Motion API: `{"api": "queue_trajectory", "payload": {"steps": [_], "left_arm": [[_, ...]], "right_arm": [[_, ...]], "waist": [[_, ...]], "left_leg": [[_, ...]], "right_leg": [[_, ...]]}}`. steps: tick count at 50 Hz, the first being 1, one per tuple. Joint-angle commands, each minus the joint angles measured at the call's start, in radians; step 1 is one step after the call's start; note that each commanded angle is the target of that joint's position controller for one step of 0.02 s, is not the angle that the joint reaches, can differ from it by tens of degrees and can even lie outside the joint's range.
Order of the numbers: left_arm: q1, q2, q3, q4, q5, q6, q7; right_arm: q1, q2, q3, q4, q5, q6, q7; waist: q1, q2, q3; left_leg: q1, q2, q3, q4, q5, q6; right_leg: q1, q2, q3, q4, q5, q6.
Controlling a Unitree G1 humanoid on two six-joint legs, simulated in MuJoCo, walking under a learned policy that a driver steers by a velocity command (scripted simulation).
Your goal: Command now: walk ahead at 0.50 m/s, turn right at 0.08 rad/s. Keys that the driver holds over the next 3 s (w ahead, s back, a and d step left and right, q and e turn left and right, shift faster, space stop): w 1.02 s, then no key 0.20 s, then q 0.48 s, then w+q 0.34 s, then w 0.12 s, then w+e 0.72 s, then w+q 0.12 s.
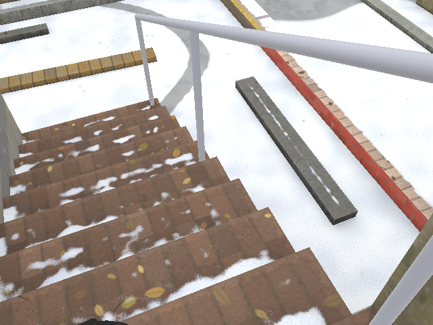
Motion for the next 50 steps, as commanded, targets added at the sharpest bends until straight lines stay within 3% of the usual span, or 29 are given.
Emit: {"api": "queue_trajectory", "payload": {"steps": [1,3,4,5,6,7,8,11,18,20,21,24,25,26,31,32,33,34,35,36,37,38,39,41,42,43,45,46,50], "left_arm": [[-0.058,0.112,0.037,-0.062,-0.006,-0.030,0.008],[-0.063,0.139,0.057,-0.072,-0.025,-0.043,0.008],[0.117,0.118,0.066,-0.020,-0.027,-0.033,0.026],[0.321,0.198,0.087,0.008,-0.016,-0.022,0.050],[0.454,0.256,0.113,0.049,-0.052,0.000,0.061],[0.559,0.195,0.088,0.089,0.006,-0.053,0.044],[0.457,0.180,0.096,0.101,-0.016,-0.070,0.035],[0.232,0.045,0.052,0.045,-0.040,-0.072,0.044],[0.322,0.076,0.066,0.078,0.046,-0.044,0.004],[0.424,0.040,0.050,0.131,0.024,-0.056,0.031],[0.473,0.179,0.105,0.167,-0.136,-0.048,0.056],[0.455,0.133,0.097,0.188,-0.094,-0.031,0.093],[0.369,0.071,0.093,0.150,-0.177,0.010,0.073],[0.447,0.113,0.091,0.177,-0.073,-0.003,0.097],[0.516,0.112,0.103,0.202,-0.012,-0.002,0.151],[0.443,0.061,0.075,0.220,-0.158,0.030,0.125],[0.490,0.132,0.094,0.218,-0.021,0.023,0.145],[0.520,0.140,0.101,0.249,-0.030,0.015,0.139],[0.647,0.091,0.104,0.294,-0.058,0.004,0.134],[0.869,-0.052,0.000,0.326,0.053,-0.031,-0.040],[0.547,0.113,0.054,0.178,-0.021,-0.061,-0.084],[0.379,0.121,0.052,0.111,-0.062,-0.074,-0.070],[0.193,0.146,0.084,0.130,-0.090,-0.040,0.058],[0.249,0.083,0.056,0.154,-0.031,0.042,0.108],[0.337,-0.086,-0.034,0.112,0.037,0.012,0.025],[0.238,0.023,0.045,0.142,-0.035,0.041,0.072],[0.186,0.010,0.032,0.115,-0.023,0.035,0.065],[0.347,-0.068,-0.031,0.190,0.051,0.017,-0.039],[0.186,0.059,0.007,0.123,0.038,-0.013,-0.062]], "right_arm": [[-0.043,-0.160,-0.037,-0.056,0.010,-0.025,-0.015],[-0.004,-0.164,-0.033,-0.035,-0.002,-0.007,-0.023],[0.046,-0.158,-0.041,0.002,0.071,0.036,-0.039],[0.084,-0.101,-0.023,-0.052,0.086,0.039,-0.044],[0.063,-0.071,-0.020,-0.076,0.071,0.046,-0.047],[-0.139,-0.077,-0.010,-0.116,-0.050,-0.006,0.007],[-0.208,-0.065,-0.016,-0.115,-0.032,-0.025,0.000],[-0.188,-0.040,0.013,-0.112,-0.033,-0.024,-0.040],[-0.189,-0.003,0.038,-0.085,-0.052,-0.004,0.040],[-0.320,-0.045,0.029,-0.137,-0.045,-0.011,0.026],[-0.411,-0.094,-0.019,-0.196,0.048,0.030,-0.007],[-0.403,-0.102,-0.044,-0.212,0.037,0.076,-0.008],[-0.489,-0.105,-0.060,-0.226,0.108,0.078,0.000],[-0.435,-0.035,-0.038,-0.229,0.042,0.087,0.008],[-0.517,-0.041,-0.044,-0.201,0.052,0.055,-0.008],[-0.470,-0.067,-0.078,-0.189,0.113,0.044,0.018],[-0.232,-0.062,-0.064,-0.085,0.023,0.046,-0.008],[-0.048,-0.080,-0.076,0.000,0.005,0.048,-0.017],[0.100,-0.153,-0.089,0.054,0.010,0.057,-0.015],[0.266,-0.231,-0.093,-0.044,-0.024,0.037,0.057],[0.265,-0.252,-0.103,0.028,-0.034,0.049,0.078],[0.205,-0.257,-0.096,0.067,-0.021,0.048,0.075],[0.040,-0.169,-0.083,0.011,0.070,0.084,-0.003],[-0.031,-0.103,-0.034,0.023,0.033,0.068,-0.031],[-0.176,0.072,0.030,-0.009,-0.077,0.028,0.009],[-0.179,-0.107,-0.036,0.020,0.034,0.028,-0.017],[-0.207,-0.095,-0.025,0.009,0.070,0.008,-0.039],[-0.127,-0.022,0.002,0.014,-0.097,-0.019,-0.001],[0.017,-0.082,-0.005,0.095,-0.060,-0.019,0.014]], "waist": [[0.040,0.077,0.056],[0.056,0.085,0.044],[0.135,0.081,0.011],[0.203,-0.088,-0.165],[0.260,-0.239,-0.259],[0.306,-0.101,-0.208],[0.258,-0.117,0.005],[0.127,-0.020,0.010],[0.113,-0.012,-0.006],[0.180,-0.011,0.030],[0.166,-0.050,0.027],[0.169,-0.018,0.098],[0.187,0.042,0.070],[0.202,-0.023,0.090],[0.312,0.070,0.182],[0.276,0.034,0.102],[0.183,0.112,0.044],[0.120,0.152,-0.065],[0.105,0.360,-0.197],[-0.006,0.441,-0.591],[-0.072,0.248,-0.309],[-0.046,0.168,-0.120],[0.005,0.103,-0.082],[0.109,0.086,0.100],[0.233,0.037,0.157],[0.204,0.109,0.141],[0.226,0.084,0.109],[0.170,0.101,0.068],[0.123,0.061,0.062]], "left_leg": [[0.042,0.329,-0.218,-0.057,0.268,0.206],[0.019,0.292,-0.175,0.015,0.365,0.168],[-0.068,0.194,-0.070,0.246,0.550,0.072],[-0.335,0.121,-0.002,0.579,0.358,0.009],[-0.561,0.003,-0.004,0.873,-0.256,-0.017],[-0.721,-0.013,-0.221,0.904,-0.261,0.037],[-0.843,0.043,-0.182,0.970,-0.182,0.049],[-0.678,0.164,-0.154,0.850,-0.092,0.028],[-0.524,0.120,-0.084,0.700,0.381,0.005],[-0.871,0.181,-0.210,0.523,0.549,0.013],[-0.767,0.169,-0.154,0.491,0.564,0.024],[-0.637,0.153,-0.163,0.421,0.678,0.022],[-0.625,0.141,-0.180,0.247,0.681,0.023],[-0.491,0.128,-0.112,0.316,0.718,0.021],[-0.531,0.210,-0.184,-0.031,0.698,0.028],[-0.455,0.166,-0.222,-0.039,0.514,0.057],[-0.205,0.131,-0.039,-0.040,0.697,0.035],[0.109,0.096,0.005,0.077,0.730,0.025],[0.486,0.242,-0.110,0.382,1.045,0.078],[0.852,0.433,-0.417,0.511,0.938,0.468],[0.718,0.508,-0.658,0.328,0.617,0.486],[0.518,0.538,-0.704,0.197,0.149,0.395],[0.236,0.522,-0.530,0.086,0.254,0.301],[-0.231,0.436,-0.462,0.080,0.231,0.302],[-0.496,0.422,-0.471,-0.002,0.087,0.274],[-0.479,0.293,-0.333,-0.016,0.125,0.223],[-0.649,0.171,-0.186,-0.036,0.187,0.168],[-0.652,0.196,-0.161,0.001,-0.006,0.232],[-0.321,0.274,-0.321,0.189,0.202,0.323]], "right_leg": [[0.009,0.003,-0.006,-0.099,0.026,-0.032],[0.167,0.041,-0.056,-0.150,0.043,-0.070],[0.393,0.049,-0.051,-0.104,0.031,-0.090],[0.748,-0.162,0.211,-0.074,0.081,-0.176],[0.881,-0.325,0.516,-0.217,0.115,-0.278],[0.872,-0.238,0.561,-0.347,-0.306,-0.268],[0.738,-0.238,0.460,-0.358,-0.356,-0.241],[0.452,-0.224,0.316,-0.422,0.004,-0.256],[0.196,-0.109,0.080,-0.344,0.161,-0.243],[0.496,-0.165,0.198,-0.249,0.006,-0.242],[0.507,-0.179,0.161,-0.277,0.121,-0.209],[0.375,-0.129,0.127,-0.172,-0.127,-0.162],[0.371,-0.085,0.085,-0.110,0.014,-0.142],[0.313,-0.099,0.075,-0.105,-0.198,-0.139],[0.507,-0.104,0.164,0.123,-0.184,-0.134],[0.466,-0.070,0.159,0.280,0.014,-0.149],[0.435,-0.043,0.068,0.494,-0.037,-0.128],[0.256,0.016,0.017,0.739,-0.105,-0.115],[-0.070,0.126,-0.060,1.222,-0.852,-0.054],[-0.282,0.181,0.179,1.494,-0.809,0.003],[-0.687,0.196,0.128,1.638,-0.709,0.037],[-0.884,0.093,0.085,1.556,-0.520,0.022],[-0.636,0.048,-0.032,1.374,-0.459,0.007],[-0.428,0.007,0.018,1.240,-0.487,-0.020],[-0.388,-0.130,0.207,1.009,-0.064,-0.065],[-0.271,-0.014,-0.014,0.856,-0.139,-0.028],[0.069,-0.012,-0.052,0.387,0.237,-0.001],[0.066,-0.051,0.008,0.502,0.200,-0.002],[-0.217,-0.046,0.029,0.470,0.234,-0.003]]}}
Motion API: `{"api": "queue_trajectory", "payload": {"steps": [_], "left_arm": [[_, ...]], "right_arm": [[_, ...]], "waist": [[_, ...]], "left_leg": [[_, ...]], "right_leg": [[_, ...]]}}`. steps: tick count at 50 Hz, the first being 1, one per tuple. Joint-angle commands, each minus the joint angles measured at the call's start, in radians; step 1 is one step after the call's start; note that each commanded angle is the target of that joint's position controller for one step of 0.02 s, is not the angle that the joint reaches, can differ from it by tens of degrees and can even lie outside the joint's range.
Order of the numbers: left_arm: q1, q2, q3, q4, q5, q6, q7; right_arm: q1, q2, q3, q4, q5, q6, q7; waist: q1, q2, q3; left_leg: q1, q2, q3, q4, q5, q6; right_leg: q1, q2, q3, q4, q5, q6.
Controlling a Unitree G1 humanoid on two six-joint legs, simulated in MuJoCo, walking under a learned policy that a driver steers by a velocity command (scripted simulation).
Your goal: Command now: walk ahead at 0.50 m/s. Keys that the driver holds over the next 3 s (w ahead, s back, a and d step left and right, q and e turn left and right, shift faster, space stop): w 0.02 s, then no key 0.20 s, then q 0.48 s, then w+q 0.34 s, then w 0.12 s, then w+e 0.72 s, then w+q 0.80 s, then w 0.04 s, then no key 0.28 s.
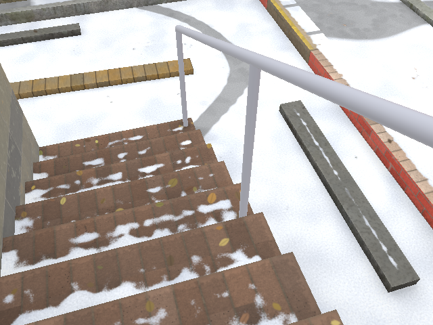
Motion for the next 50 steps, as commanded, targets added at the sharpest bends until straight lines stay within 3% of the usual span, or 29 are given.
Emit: {"api": "queue_trajectory", "payload": {"steps": [1,3,4,5,7,8,9,10,12,13,14,16,19,21,23,24,27,28,29,31,32,33,34,36,38,41,46,47,50], "left_arm": [[0.020,0.109,0.020,-0.032,0.002,-0.004,0.009],[-0.119,0.090,0.015,-0.094,0.005,-0.003,0.038],[-0.121,0.086,0.043,-0.072,-0.088,0.014,0.072],[-0.116,0.081,0.044,-0.057,-0.104,0.010,0.090],[0.024,0.091,0.060,0.010,-0.102,-0.016,0.093],[0.173,0.118,0.074,0.086,-0.113,-0.036,0.093],[0.336,0.186,0.107,0.148,-0.139,-0.034,0.105],[0.353,0.138,0.090,0.164,-0.151,-0.021,0.111],[0.258,0.110,0.080,0.169,-0.102,0.003,0.135],[0.183,-0.030,0.031,0.094,-0.024,-0.020,0.106],[0.123,-0.088,0.015,0.091,-0.005,-0.018,0.096],[-0.072,0.037,0.031,0.012,-0.007,-0.032,0.076],[0.110,0.022,0.026,0.053,-0.035,-0.054,0.136],[0.230,0.041,0.026,0.087,0.006,-0.046,0.164],[0.208,0.059,0.025,0.064,0.032,-0.042,0.132],[0.158,0.083,0.035,0.035,0.007,-0.051,0.114],[0.118,0.110,0.039,0.057,-0.043,-0.038,0.102],[0.082,0.144,0.045,0.062,-0.025,-0.025,0.082],[0.248,-0.029,0.026,0.049,-0.040,-0.028,0.062],[0.151,0.055,0.049,-0.022,-0.071,-0.025,0.075],[0.139,0.089,0.064,-0.037,-0.062,-0.036,0.103],[0.162,0.103,0.064,-0.085,-0.067,-0.042,0.134],[0.159,0.122,0.068,-0.050,-0.057,-0.046,0.159],[0.209,0.100,0.068,-0.041,-0.066,-0.033,0.159],[0.159,0.105,0.072,-0.039,-0.030,-0.034,0.145],[0.065,0.072,0.062,-0.056,0.012,0.000,0.104],[0.022,0.080,0.037,-0.031,0.011,0.003,0.101],[0.049,0.092,0.030,-0.019,0.006,-0.002,0.104],[0.001,0.099,0.017,-0.027,-0.001,-0.009,0.093]], "right_arm": [[0.048,-0.106,-0.003,-0.015,-0.002,-0.025,-0.001],[0.111,-0.101,-0.006,-0.002,0.020,-0.026,-0.026],[0.099,-0.225,-0.058,-0.022,0.123,0.029,-0.052],[0.113,-0.198,-0.056,-0.009,0.109,0.050,-0.072],[0.098,-0.133,-0.041,-0.015,0.090,0.068,-0.077],[0.137,-0.090,-0.042,-0.024,0.101,0.073,-0.060],[0.092,-0.048,-0.032,-0.067,0.104,0.067,-0.057],[-0.093,-0.152,-0.059,-0.118,0.071,0.062,-0.061],[-0.182,-0.119,-0.069,-0.143,0.071,0.062,-0.059],[-0.162,0.023,-0.024,-0.134,-0.037,0.032,-0.042],[-0.061,0.070,-0.015,-0.072,-0.043,0.038,-0.033],[0.165,0.068,-0.026,0.024,-0.012,0.031,-0.009],[-0.130,-0.028,-0.041,-0.069,-0.026,0.020,-0.016],[-0.296,0.008,-0.021,-0.112,-0.019,0.015,-0.041],[-0.278,0.000,-0.031,-0.138,-0.027,0.033,-0.053],[-0.238,-0.035,-0.048,-0.132,0.005,0.036,-0.057],[-0.011,-0.081,-0.074,-0.052,0.027,0.050,-0.068],[0.169,-0.166,-0.124,-0.009,0.047,0.044,-0.064],[0.110,-0.330,-0.150,-0.098,0.080,0.027,-0.066],[0.050,-0.282,-0.119,-0.169,0.049,0.012,-0.017],[0.011,-0.239,-0.097,-0.194,0.041,0.006,-0.006],[-0.079,-0.238,-0.083,-0.238,0.065,-0.012,0.014],[-0.137,-0.163,-0.052,-0.246,0.067,-0.024,0.023],[-0.098,-0.193,-0.054,-0.219,0.058,-0.021,0.008],[-0.100,-0.159,-0.050,-0.224,0.078,-0.024,-0.006],[-0.069,-0.171,-0.041,-0.218,0.078,-0.029,-0.009],[-0.052,-0.172,-0.027,-0.193,0.063,-0.035,0.006],[-0.037,-0.154,-0.021,-0.174,0.044,-0.032,-0.002],[0.000,-0.111,-0.001,-0.142,0.046,-0.030,-0.003]], "waist": [[0.029,0.098,0.049],[-0.024,0.083,0.069],[-0.012,0.084,0.085],[-0.046,0.128,0.101],[0.019,0.096,0.057],[0.069,-0.111,-0.058],[0.158,-0.338,-0.212],[0.203,-0.188,-0.101],[0.150,0.002,0.029],[0.132,0.039,-0.074],[0.070,-0.004,-0.008],[-0.061,-0.023,-0.018],[0.109,0.018,0.034],[0.184,0.006,0.036],[0.125,-0.110,0.051],[0.105,-0.062,0.069],[-0.005,0.005,0.124],[-0.110,0.095,0.045],[-0.013,0.399,-0.241],[-0.019,0.206,-0.250],[0.028,0.162,-0.200],[0.062,0.224,-0.103],[0.110,0.073,-0.024],[0.129,0.049,-0.016],[0.085,0.004,-0.005],[0.046,0.083,-0.002],[0.028,0.110,-0.036],[0.032,0.116,-0.026],[-0.001,0.092,-0.005]], "left_leg": [[-0.009,0.316,-0.326,-0.133,0.291,0.263],[0.125,0.335,-0.358,-0.064,0.445,0.250],[0.106,0.320,-0.297,-0.104,0.668,0.178],[0.173,0.299,-0.316,-0.017,0.583,0.139],[0.120,0.218,-0.228,0.148,0.687,0.072],[-0.107,0.104,-0.086,0.394,0.612,-0.024],[-0.409,0.041,0.015,0.695,0.152,-0.106],[-0.534,0.090,-0.051,0.714,-0.202,-0.100],[-0.641,0.136,-0.115,0.613,-0.186,-0.113],[-0.669,0.175,-0.169,0.496,-0.072,-0.087],[-0.474,0.212,-0.191,0.481,0.149,-0.087],[-0.103,0.119,-0.060,0.497,0.467,-0.121],[-0.452,0.191,-0.093,0.119,0.737,-0.124],[-0.363,0.170,-0.050,-0.108,0.849,-0.103],[-0.172,0.139,-0.012,-0.002,0.779,-0.086],[-0.135,0.127,0.000,0.001,0.769,-0.082],[0.113,0.133,0.032,-0.269,0.874,-0.038],[0.326,0.125,0.033,-0.295,0.856,0.028],[0.616,0.295,-0.208,-0.051,1.251,0.232],[0.523,0.396,-0.384,-0.040,1.250,0.277],[0.393,0.399,-0.379,-0.018,1.135,0.233],[0.220,0.483,-0.575,-0.102,0.851,0.259],[0.017,0.455,-0.534,-0.182,0.720,0.186],[-0.108,0.388,-0.537,-0.228,0.506,0.158],[-0.144,0.274,-0.473,-0.279,0.155,0.131],[-0.064,0.242,-0.578,-0.301,-0.146,0.214],[-0.055,0.204,-0.634,-0.269,-0.210,0.244],[-0.049,0.190,-0.631,-0.234,-0.136,0.234],[0.010,0.166,-0.656,-0.158,-0.124,0.234]], "right_leg": [[0.004,-0.031,0.016,-0.019,-0.054,0.014],[-0.058,-0.016,-0.016,-0.119,-0.195,0.021],[0.081,0.010,-0.096,-0.204,-0.221,-0.013],[0.084,-0.029,0.022,-0.297,-0.059,-0.018],[0.359,0.050,-0.040,-0.468,-0.114,-0.047],[0.760,-0.020,0.061,-0.551,0.218,-0.086],[1.076,-0.216,0.361,-0.621,0.140,-0.173],[1.014,-0.212,0.408,-0.661,0.119,-0.158],[0.934,-0.203,0.301,-0.606,0.035,-0.123],[0.876,-0.278,0.358,-0.562,-0.065,-0.173],[0.610,-0.240,0.276,-0.578,-0.092,-0.168],[0.209,-0.086,-0.003,-0.574,-0.149,-0.098],[0.434,-0.176,0.064,-0.450,-0.531,-0.071],[0.353,-0.196,0.109,-0.391,-0.704,-0.077],[0.184,-0.232,0.126,-0.445,-0.783,-0.079],[0.170,-0.239,0.098,-0.417,-0.831,-0.064],[0.224,-0.209,0.015,-0.168,-0.918,0.025],[0.236,-0.126,-0.058,0.167,-0.816,0.061],[0.095,0.027,-0.122,0.610,-0.919,0.116],[-0.127,0.066,-0.009,0.963,-0.788,0.111],[-0.162,0.032,0.015,1.032,-0.728,0.106],[-0.240,0.009,0.114,0.938,-0.587,0.122],[-0.124,-0.031,0.129,0.743,-0.449,0.115],[-0.067,-0.031,0.096,0.687,-0.410,0.124],[-0.067,-0.036,0.100,0.413,-0.270,0.123],[-0.124,-0.008,0.075,0.170,-0.334,0.131],[-0.044,0.018,0.053,0.092,-0.345,0.112],[-0.046,0.010,0.075,0.148,-0.308,0.116],[-0.104,0.013,0.065,0.134,-0.345,0.105]]}}
Over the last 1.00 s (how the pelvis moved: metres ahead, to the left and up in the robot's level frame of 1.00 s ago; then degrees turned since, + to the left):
0.52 0.06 -0.17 2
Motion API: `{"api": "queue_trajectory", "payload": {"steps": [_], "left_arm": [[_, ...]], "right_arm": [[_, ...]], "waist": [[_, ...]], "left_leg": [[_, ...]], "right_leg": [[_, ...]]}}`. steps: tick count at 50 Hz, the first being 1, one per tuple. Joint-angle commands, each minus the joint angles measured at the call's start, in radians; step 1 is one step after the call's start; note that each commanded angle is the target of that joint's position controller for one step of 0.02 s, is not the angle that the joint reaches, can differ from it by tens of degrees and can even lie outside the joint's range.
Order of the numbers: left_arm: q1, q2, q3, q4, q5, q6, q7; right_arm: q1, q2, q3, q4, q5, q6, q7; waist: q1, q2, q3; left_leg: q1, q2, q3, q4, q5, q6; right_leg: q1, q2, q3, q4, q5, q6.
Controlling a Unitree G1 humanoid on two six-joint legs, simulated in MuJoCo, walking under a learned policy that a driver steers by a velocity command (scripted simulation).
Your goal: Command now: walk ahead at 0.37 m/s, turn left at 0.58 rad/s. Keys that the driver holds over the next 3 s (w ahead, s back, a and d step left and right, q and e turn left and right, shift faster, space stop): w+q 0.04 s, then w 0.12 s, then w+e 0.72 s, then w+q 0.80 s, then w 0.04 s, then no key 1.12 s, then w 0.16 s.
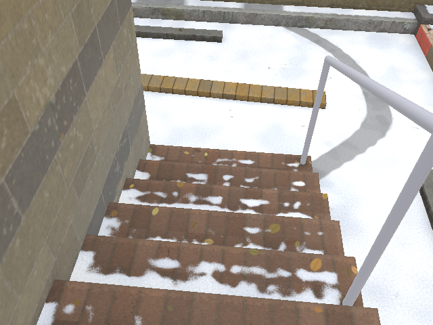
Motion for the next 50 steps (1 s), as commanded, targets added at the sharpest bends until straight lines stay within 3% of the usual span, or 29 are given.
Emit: {"api": "queue_trajectory", "payload": {"steps": [1,6,8,10,11,12,13,14,15,16,19,20,21,22,23,24,25,27,29,32,34,37,40,44,45,46,47,48,50], "left_arm": [[-0.052,0.069,0.000,-0.056,-0.002,-0.018,-0.005],[-0.102,0.058,-0.019,-0.084,0.006,-0.006,-0.040],[-0.218,0.027,-0.039,-0.103,0.014,0.001,-0.064],[-0.271,0.032,-0.032,-0.100,0.006,-0.001,-0.077],[-0.253,0.034,-0.038,-0.086,0.003,-0.009,-0.082],[-0.251,0.018,-0.034,-0.111,0.007,-0.003,-0.093],[-0.273,0.082,0.036,-0.131,-0.127,0.004,-0.061],[-0.257,0.092,0.039,-0.128,-0.133,0.024,-0.049],[-0.133,0.047,-0.024,-0.116,0.012,0.011,-0.088],[-0.062,0.042,-0.012,-0.100,0.032,0.001,-0.089],[0.037,0.144,0.025,-0.049,-0.043,-0.019,-0.086],[0.368,0.214,0.058,0.075,-0.044,-0.029,-0.088],[0.524,0.272,0.078,0.120,-0.015,-0.029,-0.091],[0.526,0.283,0.074,0.095,0.011,-0.023,-0.111],[0.415,0.267,0.086,0.035,0.019,-0.019,-0.128],[0.370,0.195,0.071,0.047,-0.001,-0.022,-0.129],[0.231,0.069,0.027,0.018,0.007,-0.025,-0.128],[0.020,0.021,0.017,-0.036,-0.013,-0.063,-0.096],[0.112,0.067,0.018,-0.015,-0.046,-0.091,-0.075],[0.238,0.074,0.012,0.037,-0.003,-0.104,-0.050],[0.391,0.040,-0.001,0.070,-0.006,-0.105,-0.031],[0.420,0.068,-0.002,0.056,-0.004,-0.074,-0.073],[0.426,0.064,0.009,0.049,-0.029,-0.058,-0.067],[0.427,0.072,0.033,0.065,-0.071,-0.049,-0.049],[0.397,0.074,0.035,0.078,-0.072,-0.044,-0.055],[0.427,0.071,0.030,0.105,-0.036,-0.046,-0.078],[0.493,0.014,0.027,0.141,-0.030,-0.052,-0.119],[0.665,-0.084,0.016,0.139,-0.050,-0.061,-0.125],[0.356,0.072,0.046,-0.026,-0.051,-0.034,-0.109]], "right_arm": [[0.109,-0.085,-0.008,0.021,-0.011,-0.005,-0.004],[0.117,-0.112,-0.005,0.052,-0.010,-0.016,-0.011],[0.294,-0.019,0.011,0.127,-0.009,-0.022,-0.055],[0.377,-0.010,0.016,0.171,0.001,-0.016,-0.075],[0.251,0.004,0.024,0.118,0.015,-0.011,-0.071],[0.183,-0.053,0.027,0.109,-0.019,-0.004,-0.036],[0.022,-0.156,-0.040,0.021,0.090,0.037,-0.064],[0.002,-0.149,-0.034,0.013,0.091,0.061,-0.074],[0.042,-0.084,0.033,0.082,-0.044,0.019,-0.033],[0.076,-0.099,0.012,0.066,-0.045,0.002,-0.026],[0.058,-0.164,0.005,0.050,-0.003,-0.006,-0.014],[0.054,-0.196,-0.012,0.073,-0.045,0.011,0.035],[0.286,-0.055,0.008,0.092,-0.022,0.006,0.062],[0.273,-0.040,0.016,0.052,-0.006,0.008,0.060],[0.071,-0.097,0.013,-0.093,0.002,0.018,0.038],[-0.084,-0.144,0.004,-0.100,-0.004,0.022,0.002],[-0.048,-0.102,0.030,-0.071,-0.028,0.032,-0.036],[-0.003,-0.023,0.073,-0.043,-0.062,0.049,-0.060],[-0.103,-0.061,0.065,-0.025,-0.058,0.046,-0.018],[-0.226,-0.075,0.073,-0.040,-0.067,0.033,0.028],[-0.401,-0.101,0.070,-0.085,-0.072,0.026,0.007],[-0.464,-0.084,0.074,-0.107,-0.047,0.019,0.009],[-0.584,-0.081,0.066,-0.190,-0.035,0.025,0.001],[-0.480,-0.065,0.053,-0.134,-0.047,0.063,0.001],[-0.370,-0.074,0.036,-0.072,-0.036,0.062,-0.001],[-0.146,-0.123,-0.003,0.015,-0.015,0.044,-0.003],[0.252,-0.157,-0.030,0.147,-0.007,0.024,-0.002],[0.314,-0.303,-0.079,0.118,-0.004,0.012,0.024],[0.151,-0.266,-0.087,0.057,-0.038,0.046,0.041]], "waist": [[-0.010,0.059,0.100],[-0.021,0.074,0.105],[-0.150,0.080,0.172],[-0.182,0.084,0.177],[-0.151,0.021,0.164],[-0.072,0.074,0.173],[-0.060,0.079,0.143],[-0.053,0.123,0.170],[0.052,0.054,0.309],[0.052,0.040,0.242],[0.090,-0.039,0.208],[0.194,-0.069,0.144],[0.104,-0.239,-0.119],[0.113,-0.138,-0.138],[0.169,-0.154,-0.045],[0.178,-0.012,0.118],[0.079,0.082,0.190],[-0.032,-0.011,0.282],[0.055,-0.072,0.217],[0.091,-0.003,0.137],[0.161,0.001,0.126],[0.136,-0.057,0.150],[0.175,-0.056,0.140],[0.166,-0.067,0.211],[0.106,-0.035,0.201],[0.026,-0.038,0.130],[-0.050,0.040,-0.094],[0.008,0.286,-0.268],[-0.099,0.107,-0.138]], "left_leg": [[0.193,0.265,-0.520,-0.178,-0.168,0.178],[0.200,0.253,-0.527,-0.050,0.046,0.180],[0.467,0.258,-0.545,0.081,-0.064,0.179],[0.520,0.253,-0.533,0.146,-0.038,0.170],[0.211,0.198,-0.412,0.130,-0.124,0.140],[-0.217,0.159,-0.317,0.009,-0.167,0.123],[-0.291,0.186,-0.348,-0.064,-0.149,0.069],[-0.325,0.191,-0.336,-0.042,-0.164,0.054],[-0.517,0.172,-0.378,0.124,-0.338,0.085],[-0.430,0.147,-0.312,0.155,-0.302,0.082],[-0.248,0.139,-0.213,0.449,0.024,0.029],[-0.303,0.098,-0.162,0.778,0.205,-0.036],[-0.494,0.012,-0.025,1.311,-0.397,-0.126],[-0.753,0.012,0.005,1.532,-0.423,-0.155],[-1.036,0.076,-0.017,1.441,-0.337,-0.207],[-1.130,0.140,-0.018,1.430,-0.219,-0.211],[-1.017,0.241,-0.070,1.223,-0.001,-0.176],[-0.669,0.351,-0.061,0.769,0.268,-0.145],[-0.476,0.328,0.045,0.575,0.416,-0.179],[-0.548,0.314,-0.013,0.502,0.658,-0.173],[-0.742,0.297,-0.025,0.297,0.681,-0.186],[-0.295,0.241,0.069,0.181,0.858,-0.166],[-0.186,0.199,0.091,-0.012,0.652,-0.189],[-0.120,0.203,0.057,-0.353,0.497,-0.157],[0.045,0.213,0.103,-0.462,0.622,-0.132],[0.359,0.259,0.108,-0.379,0.770,-0.067],[0.837,0.363,0.039,-0.184,0.892,0.054],[1.237,0.551,-0.185,0.091,1.349,0.329],[1.123,0.652,-0.391,-0.099,0.897,0.321]], "right_leg": [[-0.217,-0.010,0.009,0.021,-0.039,-0.010],[-0.174,0.011,-0.030,-0.050,-0.094,-0.026],[-0.446,-0.041,0.108,-0.329,0.275,-0.008],[-0.527,-0.037,0.054,-0.452,0.379,-0.036],[-0.209,-0.049,0.011,-0.683,0.634,-0.060],[0.224,-0.015,-0.124,-0.576,0.653,-0.093],[0.435,0.027,-0.056,-0.551,0.669,-0.068],[0.474,0.009,-0.048,-0.525,0.611,-0.051],[0.512,-0.057,-0.059,-0.452,0.585,-0.066],[0.577,-0.005,-0.144,-0.467,0.497,-0.070],[0.798,0.098,-0.260,-0.770,0.278,-0.088],[0.983,0.043,-0.132,-0.742,0.303,-0.182],[1.306,-0.140,0.037,-0.465,0.843,-0.426],[1.358,-0.279,0.341,-0.533,1.011,-0.540],[1.336,-0.382,0.639,-0.721,0.408,-0.587],[1.152,-0.359,0.636,-0.803,0.049,-0.510],[0.862,-0.289,0.531,-0.814,-0.114,-0.437],[0.273,-0.132,0.379,-0.902,-0.139,-0.395],[0.107,-0.023,0.261,-0.914,-0.193,-0.409],[0.260,0.011,0.270,-0.704,0.050,-0.395],[0.518,-0.016,0.347,-0.602,0.046,-0.377],[0.164,0.050,0.315,-0.591,-0.072,-0.310],[0.264,0.099,0.322,-0.485,-0.002,-0.258],[0.534,0.090,0.447,-0.286,0.134,-0.269],[0.529,0.103,0.391,-0.181,0.286,-0.242],[0.417,0.123,0.343,-0.002,0.424,-0.199],[0.205,0.137,0.240,0.208,0.318,-0.155],[-0.193,0.250,0.086,0.759,-0.564,-0.060],[-0.617,0.167,0.005,0.927,-0.588,-0.035]]}}
Over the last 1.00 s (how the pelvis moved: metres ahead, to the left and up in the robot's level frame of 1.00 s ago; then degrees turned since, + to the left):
0.32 0.09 -0.15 21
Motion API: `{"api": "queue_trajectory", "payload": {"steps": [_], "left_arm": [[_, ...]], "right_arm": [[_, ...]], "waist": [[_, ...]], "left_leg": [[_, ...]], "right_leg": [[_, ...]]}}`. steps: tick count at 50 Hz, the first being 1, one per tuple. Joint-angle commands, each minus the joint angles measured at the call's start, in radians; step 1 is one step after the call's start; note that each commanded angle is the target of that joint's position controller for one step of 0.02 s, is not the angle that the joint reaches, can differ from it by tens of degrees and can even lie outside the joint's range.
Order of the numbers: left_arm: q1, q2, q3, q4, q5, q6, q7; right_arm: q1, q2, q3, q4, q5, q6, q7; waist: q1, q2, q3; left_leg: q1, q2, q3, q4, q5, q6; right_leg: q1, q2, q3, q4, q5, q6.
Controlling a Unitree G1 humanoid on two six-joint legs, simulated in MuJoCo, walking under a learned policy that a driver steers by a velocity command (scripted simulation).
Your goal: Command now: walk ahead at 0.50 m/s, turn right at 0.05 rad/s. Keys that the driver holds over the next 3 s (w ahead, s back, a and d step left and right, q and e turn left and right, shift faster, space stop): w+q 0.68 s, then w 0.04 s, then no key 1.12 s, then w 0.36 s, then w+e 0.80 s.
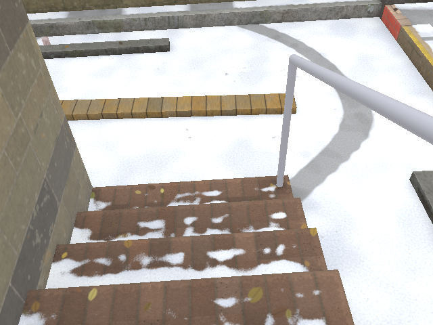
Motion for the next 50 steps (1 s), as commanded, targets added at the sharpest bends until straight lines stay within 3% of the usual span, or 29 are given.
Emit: {"api": "queue_trajectory", "payload": {"steps": [1,4,6,10,14,19,22,23,24,25,26,27,29,31,32,33,34,35,36,38,39,40,41,43,44,45,46,47,50], "left_arm": [[-0.122,0.107,0.026,-0.156,-0.004,0.007,0.026],[-0.201,-0.032,-0.026,-0.148,0.036,0.004,0.057],[-0.248,0.022,-0.015,-0.115,0.032,0.007,0.025],[-0.227,0.038,-0.026,-0.157,0.045,0.009,0.019],[-0.669,0.033,-0.036,-0.312,0.076,0.020,0.040],[-0.896,0.025,-0.030,-0.363,0.019,0.000,0.034],[-0.795,0.070,-0.011,-0.333,0.015,-0.013,0.044],[-0.577,0.088,0.004,-0.282,0.008,-0.007,0.063],[-0.124,0.128,0.024,-0.217,-0.038,-0.007,0.114],[-0.181,0.097,0.021,-0.168,-0.008,-0.007,0.118],[-0.250,0.103,0.037,-0.149,0.038,0.003,0.126],[-0.298,0.057,0.037,-0.183,0.003,0.004,0.138],[-0.560,-0.001,0.028,-0.262,0.011,0.009,0.120],[-0.701,-0.067,0.027,-0.369,-0.006,-0.014,0.131],[-0.784,-0.085,0.028,-0.435,0.053,-0.022,0.127],[-0.962,-0.083,0.028,-0.507,0.113,-0.014,0.108],[-0.956,-0.035,0.056,-0.488,0.083,-0.013,0.129],[-0.789,-0.011,0.052,-0.414,0.010,-0.014,0.148],[-0.673,-0.010,0.035,-0.343,-0.005,-0.022,0.125],[-0.634,-0.169,0.009,-0.333,0.008,-0.043,0.081],[-0.630,-0.050,0.047,-0.337,-0.022,-0.045,0.085],[-0.719,-0.040,0.049,-0.371,-0.008,-0.043,0.093],[-0.657,-0.082,0.031,-0.361,-0.017,-0.063,0.086],[-0.001,0.054,0.076,-0.095,0.010,-0.078,0.136],[0.204,0.100,0.092,-0.038,0.020,-0.082,0.163],[0.122,0.210,0.099,-0.177,-0.012,-0.077,0.200],[0.131,0.142,0.073,-0.170,-0.044,-0.061,0.199],[0.046,0.122,0.056,-0.176,-0.083,-0.055,0.177],[-0.251,-0.023,-0.003,-0.234,-0.025,-0.035,0.099]], "right_arm": [[0.362,-0.119,-0.055,0.057,0.015,0.033,0.003],[0.142,0.038,-0.006,0.026,0.037,-0.002,-0.031],[0.273,-0.036,-0.021,0.087,0.050,-0.022,-0.038],[0.205,-0.105,-0.021,0.054,0.027,-0.042,-0.032],[0.706,0.033,0.003,0.237,0.055,-0.051,-0.110],[0.713,0.052,0.011,0.245,0.023,-0.015,-0.091],[0.682,0.012,-0.011,0.262,0.054,-0.014,-0.098],[0.563,0.027,-0.009,0.236,0.044,-0.011,-0.078],[0.358,0.077,0.006,0.120,0.018,-0.008,-0.045],[0.352,0.015,0.006,0.149,0.070,-0.010,-0.037],[0.331,0.061,0.009,0.120,0.075,0.006,-0.038],[0.329,0.072,0.000,0.108,0.011,0.010,-0.048],[0.476,0.032,-0.029,0.139,0.026,0.016,-0.071],[0.785,0.112,-0.027,0.269,-0.046,-0.020,-0.090],[0.931,0.195,-0.003,0.377,-0.069,-0.066,-0.062],[1.022,0.249,0.016,0.448,-0.035,-0.092,-0.066],[1.001,0.219,0.019,0.499,-0.053,-0.098,-0.085],[1.034,0.083,-0.010,0.522,-0.088,-0.104,-0.092],[1.020,0.031,-0.018,0.526,-0.085,-0.115,-0.074],[0.907,0.023,-0.008,0.377,-0.005,-0.108,-0.095],[0.667,-0.047,-0.035,0.275,0.039,-0.093,-0.099],[0.507,-0.044,-0.034,0.233,0.078,-0.070,-0.105],[0.495,0.012,-0.017,0.241,0.019,-0.032,-0.101],[0.237,-0.047,-0.041,0.056,0.020,-0.025,-0.083],[0.140,0.002,-0.032,0.000,0.013,-0.041,-0.067],[0.132,0.110,-0.005,-0.070,0.028,-0.046,-0.057],[-0.075,0.028,-0.013,-0.120,0.004,-0.044,-0.055],[-0.007,0.015,-0.030,-0.073,-0.014,-0.034,-0.084],[0.469,0.086,-0.018,0.120,-0.075,-0.032,-0.137]], "waist": [[-0.222,-0.044,-0.034],[-0.028,-0.041,0.170],[-0.105,0.008,0.126],[-0.008,0.054,0.049],[-0.316,0.023,0.118],[-0.348,-0.003,0.114],[-0.253,-0.041,0.128],[-0.110,-0.023,0.069],[0.131,-0.202,-0.260],[0.077,-0.018,0.026],[0.029,-0.087,0.170],[0.018,-0.125,0.106],[-0.142,0.026,0.256],[-0.247,0.028,0.248],[-0.253,0.095,0.248],[-0.285,0.169,0.322],[-0.276,0.158,0.365],[-0.292,0.151,0.346],[-0.306,0.071,0.275],[-0.275,-0.022,-0.051],[-0.201,-0.020,-0.014],[-0.146,0.117,-0.048],[-0.135,0.249,-0.006],[0.119,-0.160,0.100],[0.186,-0.153,0.021],[0.164,-0.344,-0.080],[0.177,-0.152,0.089],[0.080,-0.183,0.158],[-0.206,-0.080,0.166]], "left_leg": [[0.748,0.466,-0.502,-0.021,0.458,0.359],[-0.090,0.236,-0.302,-0.150,0.434,0.275],[-0.197,0.178,-0.252,-0.196,0.275,0.294],[-0.489,0.092,-0.252,-0.028,0.201,0.254],[0.461,0.224,-0.601,0.263,-0.095,0.295],[0.073,0.004,-0.438,0.281,-0.172,0.147],[-0.156,-0.101,-0.348,0.315,-0.042,0.018],[-0.384,-0.107,-0.297,0.471,0.052,-0.039],[-0.635,-0.079,-0.207,0.893,-0.043,-0.075],[-0.585,-0.035,-0.274,0.801,-0.285,-0.023],[-0.585,-0.018,-0.276,0.768,-0.325,0.027],[-0.641,0.008,-0.193,0.816,-0.299,-0.001],[-0.365,0.114,-0.259,0.387,-0.302,0.087],[0.020,0.147,-0.203,0.043,0.118,0.046],[0.145,0.012,-0.012,-0.071,0.622,-0.059],[0.225,-0.003,-0.006,-0.194,0.589,-0.085],[0.383,-0.019,0.054,-0.265,0.448,-0.101],[0.656,0.047,0.040,-0.390,0.448,-0.072],[0.870,0.178,-0.139,-0.272,0.441,-0.021],[0.989,0.349,-0.398,0.002,0.624,0.224],[0.864,0.333,-0.342,0.051,0.662,0.235],[0.662,0.275,-0.340,0.101,0.536,0.182],[0.149,0.329,-0.529,0.168,0.178,0.158],[-0.610,0.107,-0.207,0.514,0.042,0.056],[-0.749,0.018,-0.133,0.748,-0.192,-0.030],[-0.819,-0.122,-0.010,0.924,-0.593,-0.084],[-0.993,-0.056,-0.072,0.819,-0.491,-0.085],[-0.923,0.032,-0.103,0.735,-0.318,-0.082],[-0.418,0.104,-0.110,0.659,0.116,-0.098]], "right_leg": [[-0.965,-0.144,-0.027,0.250,0.127,0.074],[-0.460,-0.342,-0.003,-0.467,0.531,0.010],[-0.283,-0.290,-0.102,-0.753,0.807,0.025],[0.114,-0.238,-0.172,-0.624,0.912,0.052],[-0.754,-0.280,-0.011,-1.151,0.894,0.058],[-0.192,-0.194,-0.124,-1.270,0.880,0.044],[0.274,-0.173,-0.149,-1.499,0.840,0.007],[0.618,-0.236,-0.084,-1.471,0.896,-0.023],[1.086,-0.498,0.181,-1.390,0.585,-0.185],[0.790,-0.439,0.037,-1.633,0.985,-0.031],[0.730,-0.357,-0.067,-1.685,0.935,0.021],[0.767,-0.480,0.068,-1.529,0.682,-0.103],[0.366,-0.306,-0.200,-1.526,0.745,-0.031],[-0.018,-0.288,-0.138,-1.255,0.441,-0.093],[-0.127,-0.230,-0.247,-1.184,0.268,-0.111],[-0.247,-0.238,-0.236,-1.120,0.166,-0.083],[-0.317,-0.181,-0.251,-1.010,0.015,-0.043],[-0.464,-0.130,-0.256,-0.807,0.016,0.035],[-0.631,-0.174,-0.106,-0.569,0.096,0.045],[-0.643,-0.232,0.022,-0.583,0.281,0.069],[-0.654,-0.245,-0.031,-0.791,0.289,0.113],[-0.545,-0.248,-0.070,-0.899,0.145,0.106],[-0.225,-0.284,-0.009,-0.813,0.428,0.081],[0.436,-0.174,-0.269,-0.917,0.911,0.038],[0.709,-0.292,-0.092,-1.051,0.993,-0.019],[0.731,-0.506,0.343,-1.373,1.005,-0.233],[0.566,-0.494,0.659,-1.443,0.422,-0.241],[0.427,-0.545,0.670,-1.403,0.317,-0.240],[-0.188,-0.477,0.435,-1.271,0.456,-0.216]]}}
Over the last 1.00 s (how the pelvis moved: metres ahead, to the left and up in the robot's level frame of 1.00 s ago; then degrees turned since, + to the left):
0.53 -0.14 -0.28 -16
